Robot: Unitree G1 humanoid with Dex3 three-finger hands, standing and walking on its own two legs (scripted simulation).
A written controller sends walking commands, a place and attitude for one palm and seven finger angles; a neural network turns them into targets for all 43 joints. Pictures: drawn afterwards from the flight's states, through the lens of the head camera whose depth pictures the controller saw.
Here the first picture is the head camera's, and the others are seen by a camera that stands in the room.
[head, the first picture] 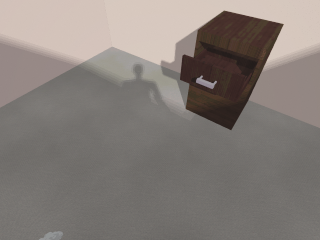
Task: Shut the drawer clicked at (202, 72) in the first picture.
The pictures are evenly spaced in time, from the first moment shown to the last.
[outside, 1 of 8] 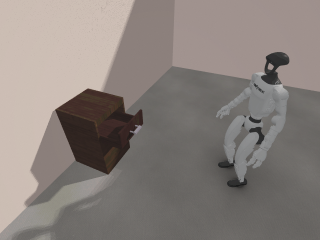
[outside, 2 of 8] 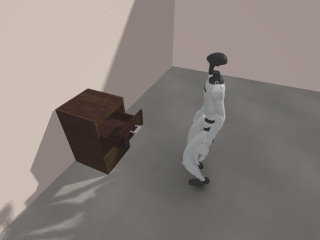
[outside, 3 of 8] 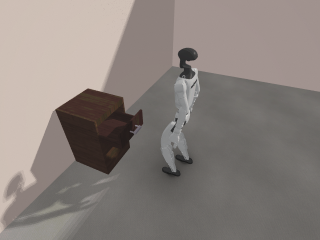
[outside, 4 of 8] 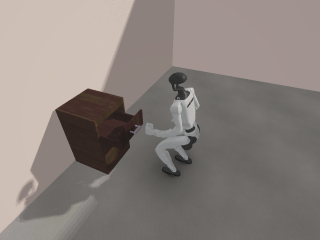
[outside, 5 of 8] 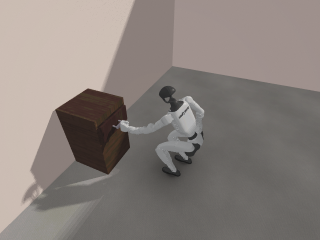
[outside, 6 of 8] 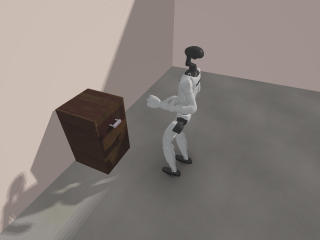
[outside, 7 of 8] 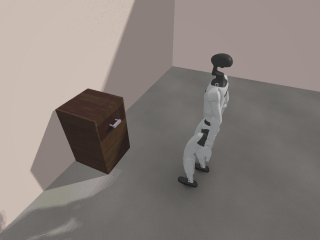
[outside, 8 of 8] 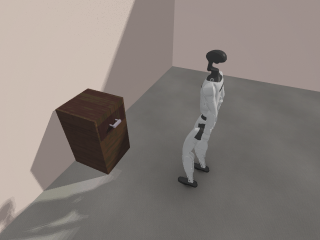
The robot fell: no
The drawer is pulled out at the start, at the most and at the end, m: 0.23 0.23 0.00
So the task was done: yes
